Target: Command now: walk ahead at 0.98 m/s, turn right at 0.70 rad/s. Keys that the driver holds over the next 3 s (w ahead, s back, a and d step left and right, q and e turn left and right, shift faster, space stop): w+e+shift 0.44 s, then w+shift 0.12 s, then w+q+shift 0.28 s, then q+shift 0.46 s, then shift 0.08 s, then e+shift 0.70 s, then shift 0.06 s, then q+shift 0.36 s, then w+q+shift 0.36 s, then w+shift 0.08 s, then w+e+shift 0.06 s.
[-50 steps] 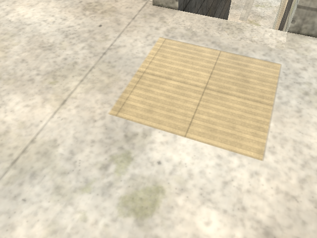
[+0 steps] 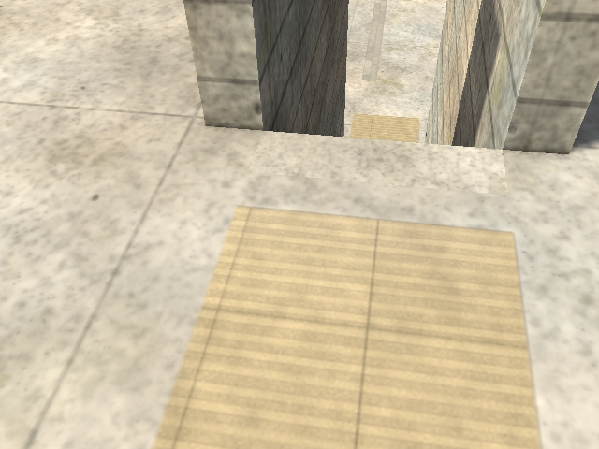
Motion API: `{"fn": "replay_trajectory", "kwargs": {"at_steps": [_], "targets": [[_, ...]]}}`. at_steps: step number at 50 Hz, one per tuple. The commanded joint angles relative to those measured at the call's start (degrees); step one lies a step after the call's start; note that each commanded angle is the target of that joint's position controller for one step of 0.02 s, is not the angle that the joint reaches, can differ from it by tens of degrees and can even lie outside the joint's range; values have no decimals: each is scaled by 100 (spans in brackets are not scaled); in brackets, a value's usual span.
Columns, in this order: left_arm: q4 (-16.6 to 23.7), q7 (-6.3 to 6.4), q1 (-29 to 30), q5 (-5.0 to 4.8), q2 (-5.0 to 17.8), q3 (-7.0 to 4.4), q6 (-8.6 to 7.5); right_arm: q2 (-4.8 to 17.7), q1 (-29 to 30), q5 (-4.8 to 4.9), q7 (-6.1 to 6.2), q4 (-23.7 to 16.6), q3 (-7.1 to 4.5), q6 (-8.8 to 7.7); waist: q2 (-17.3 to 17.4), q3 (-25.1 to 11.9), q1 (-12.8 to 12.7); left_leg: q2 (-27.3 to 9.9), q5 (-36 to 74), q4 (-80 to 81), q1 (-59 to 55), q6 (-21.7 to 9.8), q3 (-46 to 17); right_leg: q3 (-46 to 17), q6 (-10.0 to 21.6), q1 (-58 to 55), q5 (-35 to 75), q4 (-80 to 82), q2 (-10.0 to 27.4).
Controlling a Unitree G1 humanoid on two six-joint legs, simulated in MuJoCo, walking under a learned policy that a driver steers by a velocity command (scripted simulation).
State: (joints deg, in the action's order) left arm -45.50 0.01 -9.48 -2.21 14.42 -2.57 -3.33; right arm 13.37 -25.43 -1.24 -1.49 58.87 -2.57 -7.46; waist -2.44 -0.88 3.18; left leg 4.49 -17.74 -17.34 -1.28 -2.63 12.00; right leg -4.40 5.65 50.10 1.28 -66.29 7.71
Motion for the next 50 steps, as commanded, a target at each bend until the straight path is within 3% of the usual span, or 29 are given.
{"fn": "replay_trajectory", "kwargs": {"at_steps": [1,4,6,8,9,10,11,12,13,14,15,16,19,22,24,28,30,31,32,33,34,35,36,37,38,41,45,48,50], "targets": [[315,-117,131,28,87,8,-64,583,627,-32,156,-550,-9,-168,123,982,-267,-1439,1972,1250,1208,-185,-171,167,27,-330,1061,795,-3],[697,-347,869,9,55,37,-184,863,274,-6,272,-538,-18,-46,23,1112,-59,-1628,3094,1016,81,105,110,655,185,-14,1106,1848,-179],[888,-497,993,-2,202,-23,-229,1134,340,-23,374,-691,-51,58,309,836,-196,-1607,5653,422,-269,301,400,1357,306,-822,795,2345,-601],[848,-545,188,-73,518,-184,-147,1489,475,-44,520,-863,-145,214,915,223,-778,-1820,8335,-932,-456,245,432,1743,396,-2026,-51,2093,-1071],[617,-511,-950,-70,868,-348,-53,1631,861,-40,525,-1023,-200,281,1169,-281,-1410,-1944,9064,-2190,-128,117,321,1612,582,-3250,-602,1892,-1153],[203,-414,-2524,-43,1409,-605,13,1603,1347,6,446,-1260,-217,280,1012,-879,-2132,-1735,8356,-4102,827,8,160,1094,854,-5233,-587,2465,-1128],[-91,-270,-2806,-32,1443,-601,107,774,1555,-22,266,-1400,-16,108,-654,-335,-1883,-634,1719,-6747,2653,79,20,142,1065,-5982,-912,2652,-718],[234,-281,-2172,204,1247,-443,8,-130,800,198,82,-1862,248,-229,-2122,-843,-677,130,-1498,-8357,4886,78,-1219,-3043,2178,-7067,-2258,3580,178],[314,-279,-2232,280,810,-357,-92,362,1411,320,-20,-2223,213,-515,-1384,-1276,-1010,-5,-957,-8178,5456,-323,-2098,-4517,2213,-7196,-3698,4995,539],[318,-292,-2180,308,655,-332,-203,592,1861,417,-31,-2409,151,-598,-393,-744,-885,-240,-513,-7606,5539,-480,-2101,-4504,1863,-6586,-3807,5398,560],[414,-342,-1707,236,602,-295,-268,564,1815,317,6,-2391,136,-556,823,-319,-459,-500,-112,-7007,5171,-434,-2100,-4075,1630,-5498,-3544,5398,451],[550,-335,-1236,195,627,-281,-313,491,1590,203,32,-2343,135,-452,1020,-117,-121,-670,64,-6560,4709,-271,-2169,-3701,1606,-4566,-3256,5351,212],[735,-160,-710,121,524,-215,-279,709,1462,87,130,-2368,19,-133,877,388,190,-981,240,-5244,3874,262,-1947,-2336,1405,-2933,-2143,5486,-493],[691,64,-891,46,562,-222,-225,371,2649,-73,222,-2864,121,-93,432,641,-267,-736,1756,-3180,2989,548,-1449,-1402,1148,-1968,-1067,5314,-1058],[559,88,-1166,34,640,-256,-179,204,3030,62,219,-3023,145,-77,-11,480,-643,-506,2533,-2064,2407,628,-1183,-1187,885,-2019,-1178,5217,-1104],[299,85,-1626,-12,492,-257,-182,647,3247,293,167,-3151,-70,-155,-459,358,-941,-569,2543,-1067,2691,512,-1480,-1743,758,-3803,-1054,4688,-535],[300,76,-1478,118,722,-327,-117,973,2600,313,136,-3012,-246,-208,-639,34,-555,-458,1862,-1057,2578,165,-1169,-1614,634,-4870,1338,3961,-253],[366,14,-1257,259,811,-327,-87,1199,1719,342,150,-2815,-369,-201,-730,-492,-72,-359,1556,-1181,1771,-113,-996,-1352,498,-5058,2888,3016,-318],[587,-35,-743,411,685,-234,-98,1293,199,318,166,-2515,-386,-144,-687,-1361,719,-796,1094,-1746,-101,-435,-1494,-1129,369,-4083,2935,1248,-419],[602,-82,-1822,177,-11,-70,-186,1780,-606,92,102,-2175,-484,-112,1909,-2345,245,-2010,-924,-972,-2263,-1633,-4644,-616,-115,-1945,-87,-1317,-1314],[499,-110,-1995,-20,59,53,-285,1402,-751,172,-14,-1974,-416,-124,2885,-2060,207,-2378,-2781,294,-2624,-1867,-6923,-586,-114,-560,-2736,-1817,-1381],[689,-127,-1058,-70,421,15,-368,864,-310,189,28,-2033,-305,-55,1920,-907,350,-2244,-2925,336,-2021,-1604,-6413,-575,52,160,-2466,-2018,-922],[904,-138,-188,79,508,54,-462,792,-114,138,17,-2080,-274,6,685,-402,395,-1956,-1801,265,-1138,-1401,-5539,-414,103,0,-2144,-1680,-792],[1092,-129,352,256,416,59,-558,807,-13,125,-49,-2051,-259,23,36,-9,252,-1637,-862,330,-326,-1317,-4976,-333,110,-256,-2058,-1086,-710],[1171,-132,346,302,347,44,-600,694,102,109,-64,-2029,-210,17,109,29,-40,-1412,-414,407,105,-1306,-4605,-387,62,-574,-1916,-524,-564],[1199,-84,268,323,271,81,-579,532,179,294,-23,-1908,-134,66,468,270,-352,-1117,382,578,893,-1401,-4038,-196,-278,-1056,-1931,759,-461],[1586,-147,1362,388,85,190,-668,954,182,316,186,-1849,-261,222,583,598,-108,-648,2410,444,2435,-1026,-3240,352,-612,-2650,-71,2958,-1071],[1675,-103,1437,300,412,-21,-597,938,-293,397,241,-1664,-300,377,923,263,-45,-542,2286,-92,2164,-569,-3536,98,-648,-3597,663,3745,-1393],[1719,-19,1303,269,596,-157,-573,887,-137,452,288,-1711,-325,442,947,51,-307,-344,2885,-992,1797,-211,-3591,-3,-528,-4032,764,4299,-1339]]}}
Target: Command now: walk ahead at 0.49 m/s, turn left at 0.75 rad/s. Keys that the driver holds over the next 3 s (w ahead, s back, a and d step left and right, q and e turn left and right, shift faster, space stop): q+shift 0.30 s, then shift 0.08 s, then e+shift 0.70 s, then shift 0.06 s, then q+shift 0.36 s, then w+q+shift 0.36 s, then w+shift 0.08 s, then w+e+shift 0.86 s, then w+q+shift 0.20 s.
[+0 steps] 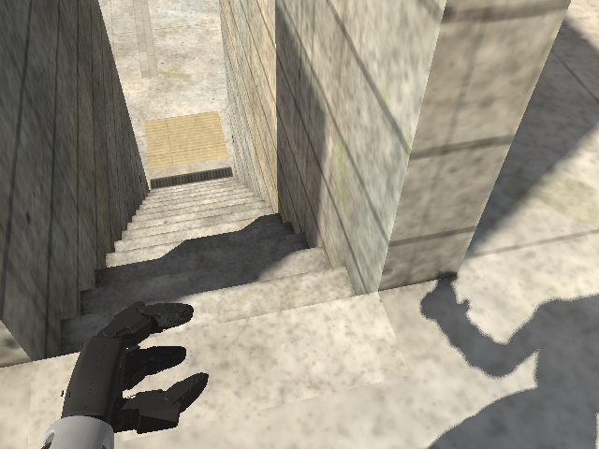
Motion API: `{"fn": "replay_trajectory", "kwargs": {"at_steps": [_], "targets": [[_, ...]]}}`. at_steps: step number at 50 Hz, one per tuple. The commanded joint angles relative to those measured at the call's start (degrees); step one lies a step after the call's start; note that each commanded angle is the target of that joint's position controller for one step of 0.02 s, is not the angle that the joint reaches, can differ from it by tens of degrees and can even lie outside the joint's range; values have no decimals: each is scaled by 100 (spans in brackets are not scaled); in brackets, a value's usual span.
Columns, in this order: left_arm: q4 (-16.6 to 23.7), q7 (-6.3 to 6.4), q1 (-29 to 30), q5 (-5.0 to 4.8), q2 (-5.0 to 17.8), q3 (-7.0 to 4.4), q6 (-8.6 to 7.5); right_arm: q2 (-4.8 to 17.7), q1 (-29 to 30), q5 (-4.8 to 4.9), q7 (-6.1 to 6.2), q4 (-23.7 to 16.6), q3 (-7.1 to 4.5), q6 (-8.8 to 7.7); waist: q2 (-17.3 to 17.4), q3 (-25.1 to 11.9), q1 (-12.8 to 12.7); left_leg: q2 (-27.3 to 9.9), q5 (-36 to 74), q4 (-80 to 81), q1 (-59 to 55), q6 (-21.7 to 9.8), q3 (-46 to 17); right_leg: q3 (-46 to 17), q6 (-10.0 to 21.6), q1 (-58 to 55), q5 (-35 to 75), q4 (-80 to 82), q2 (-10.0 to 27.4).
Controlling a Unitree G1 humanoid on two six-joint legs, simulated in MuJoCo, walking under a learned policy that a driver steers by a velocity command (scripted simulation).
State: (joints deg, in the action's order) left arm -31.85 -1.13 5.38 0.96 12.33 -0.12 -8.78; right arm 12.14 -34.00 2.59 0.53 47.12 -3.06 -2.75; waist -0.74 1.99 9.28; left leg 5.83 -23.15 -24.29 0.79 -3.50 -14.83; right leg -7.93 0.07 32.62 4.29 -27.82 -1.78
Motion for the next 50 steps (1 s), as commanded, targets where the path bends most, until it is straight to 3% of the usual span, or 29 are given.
{"fn": "replay_trajectory", "kwargs": {"at_steps": [1,2,3,4,5,6,7,9,12,16,19,20,21,22,23,24,25,29,32,37,40,41,42,43,44,45,46,48,50], "targets": [[225,148,-812,17,912,-471,-16,977,973,55,99,-660,-278,-8,760,-664,-1288,-286,3760,-1292,1721,132,-742,308,153,-3021,926,497,-123],[15,208,-2080,104,1188,-541,24,733,1207,-61,113,-927,-208,14,436,-1668,-1753,-100,2600,-3115,2437,380,-459,-386,534,-4586,2067,-44,941],[83,208,-2387,231,1314,-457,129,137,-137,-195,126,-871,-28,47,-1368,-2773,-1112,410,-2368,-4974,3573,559,-45,-2290,1418,-5953,4731,-640,3031],[21,144,-2252,74,1312,-501,255,693,-739,-109,103,-870,1,107,-1902,-3385,-954,-315,-2009,-6111,3922,656,269,-3295,1997,-5969,3400,-424,3556],[122,187,-1835,4,887,-449,342,948,-115,-42,148,-878,-76,185,-1385,-2640,-1048,-636,-1337,-6335,4449,764,608,-2780,1967,-5307,1887,9,3051],[91,233,-1499,-60,578,-348,423,1156,527,-91,214,-959,-166,274,-685,-1694,-1066,-793,-843,-6041,4577,838,964,-1716,1659,-4329,1681,237,2554],[35,257,-1269,-83,514,-309,494,1203,705,-98,240,-987,-259,359,-403,-1279,-943,-947,-609,-5857,4288,897,992,-1043,1414,-3520,1768,379,2175],[-162,235,-763,20,728,-381,544,763,867,-106,230,-1161,-191,495,-644,-494,-615,-1137,-537,-4832,3628,926,1208,-73,1175,-2043,1675,912,1794],[-369,231,-385,72,1013,-503,495,659,1151,-199,185,-1349,-142,486,-630,-710,-563,-1215,312,-3432,2812,795,1420,603,1269,-1677,1708,1100,1757],[-543,190,-303,-212,1160,-539,516,926,1596,-107,-76,-1448,-177,542,-624,-878,-695,-1101,1411,-2049,2100,453,1554,1063,1086,-1955,1030,857,1887],[-739,151,-564,-347,1355,-580,526,1079,1711,-200,-224,-1577,-250,514,-250,-795,-617,-746,1721,-967,1403,123,1734,1278,820,-1917,427,154,1842],[-869,123,-861,-342,1193,-522,533,1188,1625,-253,-178,-1562,-299,469,59,-818,-635,-606,2076,-617,877,-63,1636,1374,597,-1659,-23,-409,1572],[-927,73,-1266,-124,913,-397,561,1773,1554,-298,-62,-1679,-417,411,1424,-968,-724,-1676,4687,-102,97,-454,299,1783,126,-914,-1718,-1815,1002],[-824,53,-1537,15,731,-256,637,1953,1810,-490,-20,-1931,-318,386,2366,-1515,-922,-3186,5438,4,-330,-1618,-1248,1379,-194,64,-4614,-3333,425],[-942,58,-1179,-146,1199,-380,753,1360,1766,-481,-90,-1892,-134,328,1274,-1737,-501,-2956,4668,216,93,-1678,-805,732,-215,-65,-4375,-3768,590],[-998,54,-1210,-276,1164,-380,840,1146,1807,-468,-143,-1689,-33,270,1016,-1423,-641,-2585,3927,227,337,-1348,-216,621,-170,-88,-4187,-3662,644],[-1116,97,-1337,-284,1056,-361,912,1127,2094,-410,-154,-1604,-30,249,795,-1197,-773,-2317,3261,271,487,-1046,181,584,-220,-109,-3930,-3404,693],[-1246,206,-1627,-243,1261,-450,1057,1334,2756,-489,9,-1551,-93,277,972,-799,-952,-2164,3284,349,1263,-965,1046,869,-499,-677,-3101,-3222,464],[-1075,229,-1486,-253,1032,-406,1117,1199,2711,-439,146,-1453,-108,360,820,-780,-809,-2463,2892,416,964,-1069,1040,915,-454,-505,-2972,-2888,579],[-801,120,-1572,-191,899,-398,1175,1115,2895,-342,284,-1239,-187,441,780,-788,-860,-2729,2479,457,833,-920,1213,1193,-244,-905,-2873,-1941,611],[-928,-27,-2228,-168,883,-477,1116,1188,3185,-282,322,-1123,-263,510,738,-870,-1222,-2455,2221,-299,1035,-367,1853,1485,71,-1791,-1944,-616,354],[-981,41,-2368,-124,1106,-580,1081,983,2900,-248,317,-979,-236,537,219,-569,-1228,-2008,1318,-1099,1491,117,2241,1038,331,-2086,-1254,247,323],[-817,214,-2448,-32,1924,-791,1056,742,2912,-433,286,-1184,-189,503,-1525,-348,-1033,-1182,-676,-3088,3201,776,2730,-1361,1017,-2767,1298,576,1759],[-660,167,-2597,169,2226,-814,932,653,3646,-431,288,-1497,-155,413,-1578,-532,-1286,-391,-1821,-4384,4115,919,1529,-2718,2122,-2706,2097,895,2401],[-616,108,-2468,208,2177,-845,798,865,3686,-317,299,-1491,-213,373,-970,-646,-1279,-404,-1536,-4918,4351,807,1005,-2444,2143,-2819,1383,982,2313],[-518,104,-2136,134,2026,-808,733,1079,3641,-242,279,-1408,-294,350,-563,-500,-1108,-455,-883,-5050,4431,708,888,-1951,1754,-2849,1210,868,1988],[-394,165,-1778,-33,1788,-754,757,1073,3610,-342,307,-1307,-299,347,-205,-521,-975,-533,-399,-4936,4447,703,850,-1583,1444,-2857,1135,708,1732],[-283,322,-1522,-267,1324,-579,927,906,3343,-390,264,-1241,-293,313,-493,-738,-777,-510,179,-4561,3945,725,844,-1209,1203,-2671,672,682,1309],[-213,418,-1739,-190,1270,-538,1054,854,3341,-314,178,-1226,-280,267,-542,-823,-852,-322,494,-4226,3816,752,896,-1252,1206,-2797,531,685,1157]]}}
Over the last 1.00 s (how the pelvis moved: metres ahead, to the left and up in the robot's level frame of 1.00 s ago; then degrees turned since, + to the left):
0.86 -0.18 0.00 -17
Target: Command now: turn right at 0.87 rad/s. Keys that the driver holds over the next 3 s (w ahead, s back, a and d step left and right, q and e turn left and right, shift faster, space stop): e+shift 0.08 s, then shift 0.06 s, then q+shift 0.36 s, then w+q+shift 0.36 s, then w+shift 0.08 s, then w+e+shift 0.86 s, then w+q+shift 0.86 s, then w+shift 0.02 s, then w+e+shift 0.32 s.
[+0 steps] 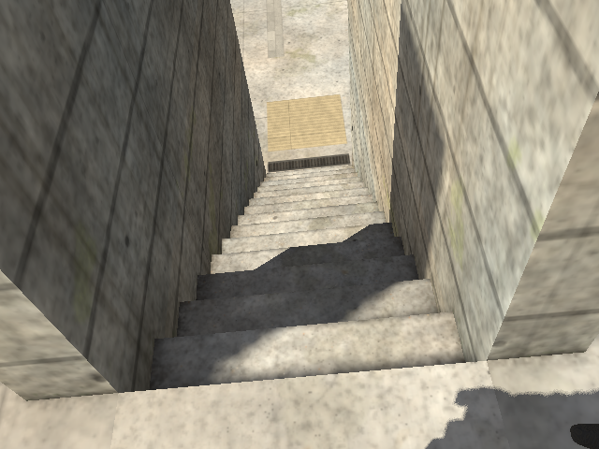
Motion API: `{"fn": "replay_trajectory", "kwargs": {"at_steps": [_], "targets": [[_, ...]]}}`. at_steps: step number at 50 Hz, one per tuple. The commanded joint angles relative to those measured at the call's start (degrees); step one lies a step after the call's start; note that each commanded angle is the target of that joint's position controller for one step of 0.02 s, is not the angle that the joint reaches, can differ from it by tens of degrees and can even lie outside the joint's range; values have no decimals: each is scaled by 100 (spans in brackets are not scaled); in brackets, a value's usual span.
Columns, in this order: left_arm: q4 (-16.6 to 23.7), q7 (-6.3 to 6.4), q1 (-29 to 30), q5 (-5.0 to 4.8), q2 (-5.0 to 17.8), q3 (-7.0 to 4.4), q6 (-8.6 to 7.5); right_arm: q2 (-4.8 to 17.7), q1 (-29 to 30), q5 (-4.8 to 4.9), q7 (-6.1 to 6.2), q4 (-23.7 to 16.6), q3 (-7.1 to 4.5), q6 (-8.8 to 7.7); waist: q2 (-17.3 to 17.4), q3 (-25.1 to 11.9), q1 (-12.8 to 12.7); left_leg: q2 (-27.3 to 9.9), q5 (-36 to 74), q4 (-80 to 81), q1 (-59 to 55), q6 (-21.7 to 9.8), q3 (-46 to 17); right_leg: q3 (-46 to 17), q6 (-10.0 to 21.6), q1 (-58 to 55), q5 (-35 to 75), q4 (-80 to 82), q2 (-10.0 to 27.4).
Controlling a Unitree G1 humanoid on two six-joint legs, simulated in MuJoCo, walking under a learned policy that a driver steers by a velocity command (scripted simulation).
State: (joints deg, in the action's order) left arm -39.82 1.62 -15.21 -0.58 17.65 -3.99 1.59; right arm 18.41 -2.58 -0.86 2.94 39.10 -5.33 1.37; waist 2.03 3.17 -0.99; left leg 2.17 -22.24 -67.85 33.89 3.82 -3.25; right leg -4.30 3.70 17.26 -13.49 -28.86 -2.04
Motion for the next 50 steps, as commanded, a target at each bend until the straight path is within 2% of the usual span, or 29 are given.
{"fn": "replay_trajectory", "kwargs": {"at_steps": [1,4,7,9,13,14,15,16,17,18,19,20,22,23,25,27,29,30,31,32,33,34,36,38,40,43,44,47,50], "targets": [[592,146,285,3,808,-168,43,263,173,32,-60,-422,-53,-175,-852,-925,164,80,417,527,427,41,-289,-1655,834,-1264,2180,770,1117],[693,177,200,-66,947,-203,153,136,431,89,-117,-425,10,-242,-978,-863,0,231,595,1830,296,71,-311,-1967,813,-1371,1611,690,980],[812,162,324,20,972,-179,186,273,289,92,-196,-293,-1,-255,-1193,-902,-67,174,584,2337,-255,68,-246,-2104,820,-1079,1379,630,1001],[845,108,361,79,903,-118,184,251,204,103,-241,-262,37,-213,-1208,-979,-169,-35,418,2345,-482,10,-124,-2133,847,-1040,1639,556,1192],[649,-46,579,181,275,160,29,63,-67,109,-339,-235,152,-205,-969,-941,-67,-436,464,3036,-1635,-125,-52,-1832,807,-511,1890,523,1165],[624,-71,693,206,320,173,-3,12,-24,71,-355,-247,190,-211,-869,-781,16,-350,753,3574,-1958,-194,57,-1682,756,-311,1702,528,1087],[548,-82,640,206,401,161,24,170,-22,41,-380,-234,178,-236,-755,-546,32,-233,1340,4238,-2108,-301,114,-1576,582,-265,1165,593,905],[505,-63,488,226,626,88,7,419,37,-1,-373,-301,140,-248,-679,-461,-81,-288,1915,4196,-2121,-424,-122,-1489,403,-297,648,516,704],[512,-37,354,291,771,37,-5,780,-10,8,-370,-400,78,-250,-322,-440,-219,-625,3025,4081,-2057,-615,-588,-1218,204,-297,101,156,385],[547,-16,239,327,691,43,-11,1127,-137,100,-349,-347,-37,-250,292,-423,-367,-920,3096,4222,-1928,-998,-1107,-595,-43,-180,-290,-212,-96],[599,35,475,314,629,45,-8,1105,-276,167,-326,-332,-77,-251,762,-390,-210,-1243,2579,4642,-1761,-1384,-1813,-124,-306,-124,-449,-679,-347],[679,81,758,251,577,27,-11,898,-412,151,-291,-306,-38,-252,1002,-363,-82,-1483,2447,4798,-1900,-1601,-2371,5,-424,135,-644,-933,-363],[803,93,1068,171,432,13,-2,913,-809,145,-222,-313,-85,-267,1071,-533,227,-1701,2781,4838,-2515,-1906,-2965,-94,-513,838,-1723,-1727,-484],[843,72,1138,145,411,-6,-15,1005,-983,133,-178,-327,-140,-290,884,-692,339,-1828,2993,4803,-2876,-2018,-3174,-275,-560,1245,-2092,-2397,-442],[791,48,1007,116,418,-34,-39,1115,-871,171,-62,-426,-235,-277,495,-903,201,-1612,3267,4632,-3097,-1807,-2942,-455,-672,1488,-1912,-2821,-304],[728,-27,843,-45,291,-7,-193,889,-798,355,-10,-472,-218,-64,576,-1078,122,-981,-225,4944,-2666,-1359,-2588,-261,-600,833,-1603,-1376,-192],[679,-161,725,-116,197,-6,-353,801,-365,288,-25,-713,-163,85,1063,-596,-125,-636,-1030,5226,-1316,-1218,-2609,83,-551,-426,-1025,-132,-332],[455,-194,198,-118,303,-72,-425,689,-47,254,-35,-916,-118,136,915,-559,-435,-398,-1082,4952,-760,-1028,-2405,217,-487,-1192,-96,753,-164],[225,-182,-452,7,664,-187,-456,487,-73,233,-54,-1037,-65,89,581,-688,-624,-72,-1154,4259,308,-606,-1898,58,-369,-2550,39,1003,243],[248,-171,-788,57,916,-232,-451,-129,-515,189,-141,-996,114,29,-702,-1074,-539,442,-1325,2159,1080,-460,-1137,-1567,-9,-3231,-1202,1038,1688],[421,-258,-312,382,1353,-298,-532,35,-516,259,-217,-1365,96,-129,-1530,-611,-232,130,-700,1155,2228,-436,-1255,-3706,551,-2325,-2843,1746,2726],[595,-222,184,346,1137,-256,-629,431,-453,279,-243,-1324,21,-199,-1158,-220,-89,-263,-108,476,2508,-396,-1126,-3487,612,-2091,-3078,1872,2685],[584,-105,327,119,752,-111,-644,654,-771,242,-283,-1077,-82,-168,-855,-220,0,-449,706,-47,2389,-310,-852,-1881,112,-1954,-1963,1582,2001],[483,-30,104,134,701,-38,-727,561,-861,249,-339,-1015,-55,-161,-879,-124,-76,-596,1345,-567,2148,-242,-505,-916,48,-1649,-1021,1631,1624],[306,-20,-234,272,703,10,-801,474,-719,221,-372,-1109,14,-179,-869,52,-264,-742,1724,-878,2235,-177,-329,-395,132,-1518,-707,1711,1554],[102,-88,-583,372,681,59,-809,397,-381,309,-379,-1223,73,-144,-732,390,-452,-796,1985,-738,2433,-87,-266,147,243,-1538,-297,1796,1545],[40,-96,-673,309,621,73,-814,299,-355,354,-387,-1237,125,-146,-709,445,-453,-783,2026,-461,2386,-102,-314,200,318,-1569,-196,1819,1567],[-144,-100,-924,286,749,66,-743,126,-54,390,-501,-1257,243,-231,-417,759,-498,-729,2147,530,2166,-227,-185,429,464,-1698,29,2095,1694],[-405,-151,-1205,108,825,59,-608,-59,507,382,-664,-1489,432,-352,-162,1096,-511,-699,1721,1417,2556,-446,48,197,816,-2334,527,2243,2042]]}}
Over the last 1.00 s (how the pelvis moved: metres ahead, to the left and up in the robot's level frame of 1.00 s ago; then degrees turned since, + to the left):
0.20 -0.02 0.01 1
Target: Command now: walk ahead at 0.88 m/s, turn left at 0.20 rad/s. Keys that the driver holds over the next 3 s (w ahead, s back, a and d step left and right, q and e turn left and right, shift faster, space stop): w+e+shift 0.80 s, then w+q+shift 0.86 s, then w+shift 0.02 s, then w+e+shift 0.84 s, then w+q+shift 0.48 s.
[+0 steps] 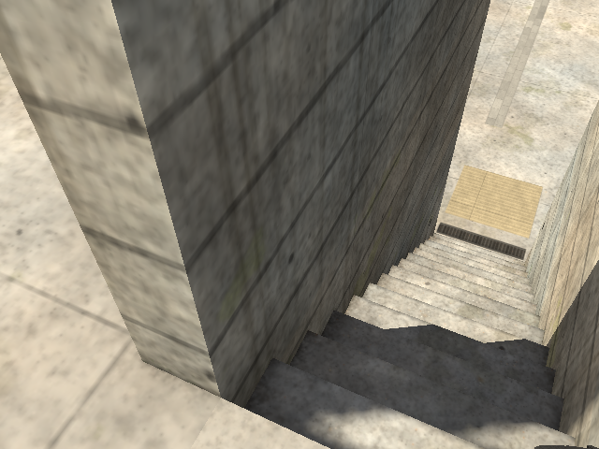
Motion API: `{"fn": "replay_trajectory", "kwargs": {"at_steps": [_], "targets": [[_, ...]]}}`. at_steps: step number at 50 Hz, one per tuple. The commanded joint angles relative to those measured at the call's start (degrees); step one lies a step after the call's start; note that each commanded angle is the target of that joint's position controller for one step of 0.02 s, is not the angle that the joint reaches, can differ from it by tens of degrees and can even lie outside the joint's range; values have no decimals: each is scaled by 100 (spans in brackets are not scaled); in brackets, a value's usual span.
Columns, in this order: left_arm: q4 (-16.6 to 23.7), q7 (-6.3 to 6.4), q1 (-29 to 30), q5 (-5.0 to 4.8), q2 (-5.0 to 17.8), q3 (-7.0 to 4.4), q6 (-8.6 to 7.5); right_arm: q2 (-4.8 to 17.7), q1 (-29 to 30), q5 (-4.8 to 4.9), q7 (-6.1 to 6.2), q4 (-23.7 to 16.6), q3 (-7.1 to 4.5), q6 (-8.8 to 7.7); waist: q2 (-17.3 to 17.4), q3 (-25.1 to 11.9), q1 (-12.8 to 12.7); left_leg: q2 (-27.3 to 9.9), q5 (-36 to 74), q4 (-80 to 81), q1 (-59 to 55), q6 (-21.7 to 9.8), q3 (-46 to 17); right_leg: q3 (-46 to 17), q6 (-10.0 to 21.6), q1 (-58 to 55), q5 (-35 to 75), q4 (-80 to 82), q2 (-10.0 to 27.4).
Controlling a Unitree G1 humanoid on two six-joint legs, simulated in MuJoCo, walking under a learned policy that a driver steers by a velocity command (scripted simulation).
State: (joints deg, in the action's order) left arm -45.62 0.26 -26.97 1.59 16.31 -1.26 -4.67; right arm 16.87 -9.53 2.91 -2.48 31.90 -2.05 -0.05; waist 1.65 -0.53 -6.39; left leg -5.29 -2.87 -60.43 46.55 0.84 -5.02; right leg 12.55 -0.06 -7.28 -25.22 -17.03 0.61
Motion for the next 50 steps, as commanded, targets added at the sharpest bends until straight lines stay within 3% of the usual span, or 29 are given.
{"fn": "replay_trajectory", "kwargs": {"at_steps": [1,4,6,7,8,9,10,12,14,20,22,23,26,29,32,33,34,35,36,37,39,40,41,42,43,44,45,47,50], "targets": [[84,-28,-141,-232,948,-197,86,39,1347,-41,-172,-831,151,-258,-115,1501,73,-83,-412,963,1335,-195,505,-1600,1271,-158,2072,1053,1877],[48,29,87,-311,1310,-232,220,246,1339,-116,-276,-867,146,-410,-439,1246,389,273,-1089,1898,-284,-402,949,-1160,1220,95,4393,679,1757],[-146,-2,-83,-225,1400,-204,342,1255,-1283,36,56,-111,-375,-216,-1127,-627,1828,695,-1061,1985,-5114,-241,713,-652,842,1738,4444,-1927,912],[-75,-34,30,-21,827,-47,282,1575,-2736,137,234,337,-524,-105,-978,-1368,2285,-308,-1674,1508,-7251,-130,-631,-1044,565,3479,1425,-3932,528],[348,-94,-15,-134,166,79,182,2081,-3148,-215,286,303,-499,-236,384,-2482,1885,-2177,-3647,3194,-7323,-757,-4442,-2358,508,4051,-1238,-5925,-402],[757,-167,510,-491,632,-71,100,1794,-2423,-437,256,106,-362,-302,600,-2228,1692,-2171,-4300,4390,-6605,-891,-5213,-3181,282,4523,-685,-6546,-396],[1096,-192,787,-608,725,-104,162,1454,-1784,-389,200,167,-283,-346,1127,-971,1351,-1981,-4366,4611,-5736,-809,-4305,-2643,108,5138,-169,-6811,-128],[1204,-135,649,-325,530,-65,257,837,-1020,-385,209,265,-159,-382,951,-178,783,-1541,-2601,4278,-4167,-697,-2092,-2141,135,4843,1094,-6580,487],[1127,-248,336,-340,443,-93,437,337,-726,-472,294,305,-27,-504,756,-37,402,-1290,-1381,4213,-3309,-671,-865,-2188,231,4244,1945,-6194,640],[1457,-469,1253,-146,254,-125,608,868,-629,-439,539,632,-178,-483,654,764,333,-1133,-362,4420,-2877,-607,1126,-1495,60,4016,2491,-4145,707],[1126,-457,396,-191,826,-466,608,1029,-156,-585,554,460,-219,-496,242,169,-186,-1033,983,3385,-2681,-513,1583,-788,51,2913,3411,-5296,320],[1380,-493,921,-240,1019,-653,699,859,-566,-219,603,487,-216,-497,368,516,120,-1166,-608,3129,-3487,-178,1339,-1791,220,4217,4133,-4746,667],[1698,-577,1212,-173,857,-671,752,1020,-620,-257,689,619,-301,-325,638,888,331,-1614,-850,2661,-4629,87,1379,-1433,303,5517,3706,-4571,967],[982,-657,-250,-408,1046,-832,730,1009,-294,-552,656,646,-273,-378,102,447,-84,-1089,-1710,1207,-3043,629,2449,-557,71,2362,5403,-3403,614],[-619,-196,-3583,-147,1613,-1097,332,1224,781,-189,514,892,-341,-516,-904,-214,-1695,-431,-852,-3638,-2512,877,2248,133,397,-806,6866,-1070,60],[-940,-265,-3581,-64,1440,-948,195,739,774,-125,576,1118,-267,-503,-2143,1044,-1682,363,-4681,-6724,-1343,890,1741,-958,880,-204,5993,-132,355],[-727,-515,-2412,-77,1627,-689,30,112,64,-417,571,511,-217,-623,-3637,1256,-101,1031,-5745,-7815,441,606,759,-1949,607,-179,8575,-1858,-162],[-286,-533,-1636,-353,1690,-658,70,-14,-958,-377,503,88,-182,-757,-3886,-403,788,890,-5357,-7464,634,504,-162,-3771,1287,-718,7522,-2081,-24],[-195,-405,-1317,-447,1930,-781,186,89,-631,-44,557,-118,-183,-828,-2824,-667,832,873,-4608,-6552,1244,467,-144,-6031,2011,-512,3400,-371,1113],[-153,-341,-1235,-387,1195,-621,259,386,471,25,644,116,-227,-709,-227,-261,317,562,-4093,-5832,739,238,-74,-5460,1672,645,2016,-418,944],[-213,-241,-514,-90,853,-395,145,16,482,23,551,-23,-87,-528,440,130,767,288,-3733,-4978,903,69,-804,-6565,2150,1949,2020,-1299,1556],[137,-30,53,60,372,-188,82,448,557,112,469,-32,-234,-498,1112,251,894,4,-1512,-3073,550,117,-1135,-5645,1905,2838,2437,-2064,1285],[171,279,249,-12,104,-44,170,412,720,-149,454,-83,-220,-417,1142,366,984,88,-110,-1144,-456,317,-764,-4515,1683,3928,2736,-2012,612],[280,533,379,-4,705,-140,233,148,48,-395,425,-73,-233,-321,756,455,1214,243,1001,-871,-862,399,-356,-4748,1312,4030,3980,-1954,595],[136,690,247,110,1003,-271,246,134,-740,-391,316,341,-298,-278,123,92,1295,217,1785,-1604,-955,371,-366,-5056,1270,3758,4567,-2209,957],[81,798,241,-125,755,-263,184,352,-653,-242,114,133,-396,-312,-313,-101,1272,46,3194,-828,-415,268,-915,-4798,1109,3294,2885,-2896,709],[97,905,88,-279,523,-193,153,362,86,-342,-3,-116,-353,-224,198,272,974,81,3964,323,-476,279,-575,-4123,999,3708,1435,-2755,425],[24,989,96,-295,186,-86,144,-129,895,-612,-150,-300,-212,-169,95,503,535,236,4854,1398,-1381,254,-76,-3265,969,4457,102,-2850,114],[-127,833,-17,-125,280,-120,119,46,577,-585,-262,-138,-342,-129,-850,567,442,473,4162,1292,-1540,35,-190,-2854,946,3937,924,-3639,274]]}}
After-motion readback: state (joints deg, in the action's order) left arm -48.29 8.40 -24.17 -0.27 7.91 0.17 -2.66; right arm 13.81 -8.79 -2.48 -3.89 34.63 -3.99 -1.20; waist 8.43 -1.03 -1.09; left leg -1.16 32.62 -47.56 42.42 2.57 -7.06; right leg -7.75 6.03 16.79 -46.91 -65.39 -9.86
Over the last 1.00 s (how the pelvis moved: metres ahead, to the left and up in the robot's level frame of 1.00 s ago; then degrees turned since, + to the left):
0.13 0.03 -0.02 23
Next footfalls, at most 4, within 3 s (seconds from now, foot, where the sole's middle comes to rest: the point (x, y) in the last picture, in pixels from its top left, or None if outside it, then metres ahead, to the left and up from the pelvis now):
0.14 left None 0.29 0.18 -0.76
0.66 right None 0.54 -0.21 -0.97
1.16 left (396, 382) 0.89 -0.15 -1.17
1.40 right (477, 394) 0.98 -0.45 -1.38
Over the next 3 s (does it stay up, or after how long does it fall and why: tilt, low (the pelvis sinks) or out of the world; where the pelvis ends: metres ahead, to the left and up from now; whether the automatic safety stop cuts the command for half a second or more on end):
stays up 2.32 -0.78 -1.87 its command is cut before an obstacle after 0.1 s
